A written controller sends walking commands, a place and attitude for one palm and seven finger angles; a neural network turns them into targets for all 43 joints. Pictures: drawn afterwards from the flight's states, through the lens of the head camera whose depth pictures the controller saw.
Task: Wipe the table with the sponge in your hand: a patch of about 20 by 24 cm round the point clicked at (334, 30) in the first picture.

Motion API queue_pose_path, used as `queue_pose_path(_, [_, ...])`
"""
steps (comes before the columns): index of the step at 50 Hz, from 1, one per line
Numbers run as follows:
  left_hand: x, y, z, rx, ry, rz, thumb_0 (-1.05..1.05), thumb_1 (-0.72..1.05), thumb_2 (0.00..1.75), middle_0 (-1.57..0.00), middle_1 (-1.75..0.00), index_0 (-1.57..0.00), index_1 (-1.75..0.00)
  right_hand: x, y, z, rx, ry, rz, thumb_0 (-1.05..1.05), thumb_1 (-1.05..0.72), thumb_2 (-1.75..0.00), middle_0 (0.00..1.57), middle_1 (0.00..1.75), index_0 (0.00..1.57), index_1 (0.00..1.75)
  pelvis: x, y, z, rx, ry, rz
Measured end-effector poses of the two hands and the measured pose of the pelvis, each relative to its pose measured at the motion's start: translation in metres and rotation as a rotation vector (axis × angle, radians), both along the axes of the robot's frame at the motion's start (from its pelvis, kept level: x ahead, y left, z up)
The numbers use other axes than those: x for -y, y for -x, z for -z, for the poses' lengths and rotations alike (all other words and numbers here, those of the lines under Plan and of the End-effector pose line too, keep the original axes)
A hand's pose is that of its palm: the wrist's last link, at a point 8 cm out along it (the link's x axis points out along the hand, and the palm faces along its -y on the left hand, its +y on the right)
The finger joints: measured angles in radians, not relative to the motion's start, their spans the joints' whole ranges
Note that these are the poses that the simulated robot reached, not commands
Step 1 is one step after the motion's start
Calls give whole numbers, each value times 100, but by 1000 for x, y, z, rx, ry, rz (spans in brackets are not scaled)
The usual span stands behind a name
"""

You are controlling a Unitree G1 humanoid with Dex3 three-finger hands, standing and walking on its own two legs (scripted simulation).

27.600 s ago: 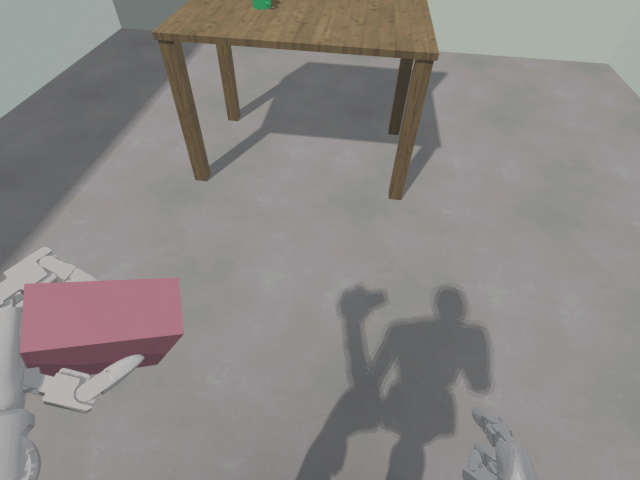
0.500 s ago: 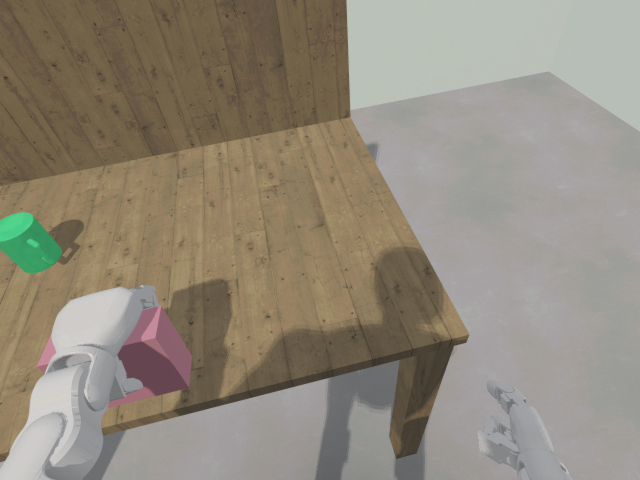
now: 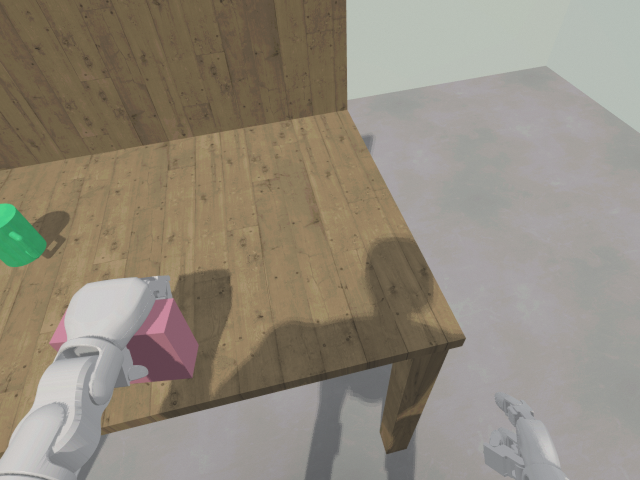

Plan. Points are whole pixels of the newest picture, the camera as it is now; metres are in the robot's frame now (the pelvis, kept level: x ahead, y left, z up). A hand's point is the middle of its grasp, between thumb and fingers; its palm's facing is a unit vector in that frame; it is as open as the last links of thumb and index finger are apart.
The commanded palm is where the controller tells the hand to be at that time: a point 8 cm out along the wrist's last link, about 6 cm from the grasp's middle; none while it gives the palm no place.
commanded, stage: move the sponge above the wiping area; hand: left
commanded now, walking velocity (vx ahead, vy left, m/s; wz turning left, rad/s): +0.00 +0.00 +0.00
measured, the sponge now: (137, 351) +0.24 +0.30 +0.01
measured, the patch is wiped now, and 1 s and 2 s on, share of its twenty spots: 0.00 0.00 0.00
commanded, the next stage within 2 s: none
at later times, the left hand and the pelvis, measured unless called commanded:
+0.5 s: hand (116, 317) +0.25 +0.30 +0.07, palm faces +0.03 +0.00 -1.00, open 9.4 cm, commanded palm +0.23 +0.31 +0.12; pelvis +0.01 +0.00 +0.00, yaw +0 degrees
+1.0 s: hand (92, 289) +0.28 +0.33 +0.10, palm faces +0.12 +0.01 -0.99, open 9.3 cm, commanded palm +0.23 +0.32 +0.12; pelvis +0.00 +0.00 +0.00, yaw -1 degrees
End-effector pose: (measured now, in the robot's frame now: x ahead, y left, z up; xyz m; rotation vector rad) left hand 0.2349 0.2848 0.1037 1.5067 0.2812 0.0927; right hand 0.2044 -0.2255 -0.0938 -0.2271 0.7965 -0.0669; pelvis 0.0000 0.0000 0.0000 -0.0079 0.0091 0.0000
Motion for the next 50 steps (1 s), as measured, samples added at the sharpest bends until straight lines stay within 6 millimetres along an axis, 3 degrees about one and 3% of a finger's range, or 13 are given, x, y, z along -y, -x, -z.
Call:
queue_pose_path(3, [-2,-7,-14,102,-45,6,0,-44,106,-80,-139,-81,-139,-2,-1,1,-10,-13,10,1,-90,-90,20,30,20,30,1,-2,0,-6,0,9])
queue_pose_path(7, [-26,-13,-27,163,-65,-150,0,-44,106,-80,-139,-80,-139,-4,-2,4,-27,-49,24,1,-90,-90,20,30,20,30,1,-5,0,-14,-3,12])
queue_pose_path(12, [-45,-8,-11,26,-36,-301,0,-44,106,-80,-139,-80,-140,-2,-6,3,-29,-67,27,1,-90,-90,21,30,20,30,0,-8,0,-16,-5,2])
queue_pose_path(17, [-21,1,13,-85,33,-165,0,-44,106,-80,-139,-80,-140,-1,-12,0,-7,-30,4,1,-90,-90,21,30,20,30,-3,-11,1,-14,-2,-5])
queue_pose_path(22, [2,4,-1,40,-14,8,0,-45,106,-80,-139,-81,-139,-5,-15,-2,-2,-5,-14,1,-90,-90,20,30,20,30,-3,-12,1,-8,1,4])
queue_pose_path(28, [-33,2,-34,191,-78,-182,0,-45,106,-80,-139,-81,-140,-12,-16,0,-12,-58,-3,1,-90,-90,20,30,20,30,-1,-8,1,-5,0,3])
queue_pose_path(32, [-52,8,-25,84,-43,-329,0,-44,106,-80,-139,-80,-140,-13,-15,0,-8,-81,-3,1,-90,-90,21,30,20,30,-1,-5,0,-1,-3,-8])
queue_pose_path(35, [-43,11,-2,-52,-4,-305,0,-44,106,-80,-140,-80,-140,-13,-15,-1,5,-70,-17,1,-90,-90,21,30,20,30,-1,-3,0,-2,-2,-20])
queue_pose_path(38, [-18,9,16,-113,41,-170,0,-44,106,-80,-140,-80,-140,-12,-13,-2,12,-39,-32,1,-90,-90,21,30,20,30,-2,0,0,0,0,-21])
queue_pose_path(40, [-1,5,18,-88,42,-58,0,-44,106,-80,-139,-81,-140,-12,-10,-2,9,-18,-37,1,-90,-90,21,30,20,30,-1,0,0,1,1,-17])
queue_pose_path(44, [7,-7,-4,72,-42,50,0,-45,106,-81,-139,-81,-140,-10,-1,0,-12,-5,-15,1,-90,-90,21,30,20,30,1,1,1,-1,2,3])
queue_pose_path(48, [-19,-16,-38,225,-87,-95,0,-45,106,-81,-139,-81,-140,-5,6,4,-36,-41,26,1,-90,-90,21,30,20,30,2,0,0,-2,0,16])
queue_pose_path(50, [-38,-16,-45,226,-81,-218,0,-45,106,-81,-140,-81,-140,-2,8,6,-47,-60,40,1,-90,-90,21,30,20,30,2,-1,0,-2,-2,15])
